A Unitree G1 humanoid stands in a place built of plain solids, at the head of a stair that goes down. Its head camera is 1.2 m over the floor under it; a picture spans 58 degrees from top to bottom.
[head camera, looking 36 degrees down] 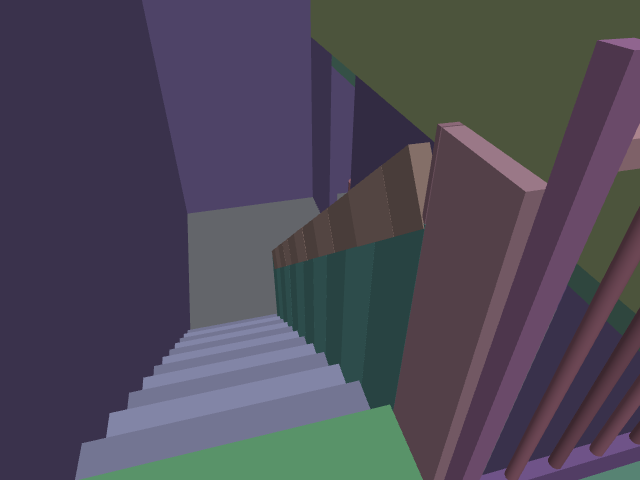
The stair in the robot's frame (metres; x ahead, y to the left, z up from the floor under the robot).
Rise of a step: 0.22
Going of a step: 0.26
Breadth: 0.99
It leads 15 degrees to the left of straight ahead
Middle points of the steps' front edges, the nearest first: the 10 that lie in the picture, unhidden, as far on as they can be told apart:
0.66 0.26 0.00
0.91 0.33 -0.22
1.15 0.39 -0.43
1.40 0.46 -0.65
1.65 0.52 -0.87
1.90 0.59 -1.09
2.15 0.65 -1.30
2.39 0.72 -1.52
2.64 0.78 -1.74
2.89 0.85 -1.96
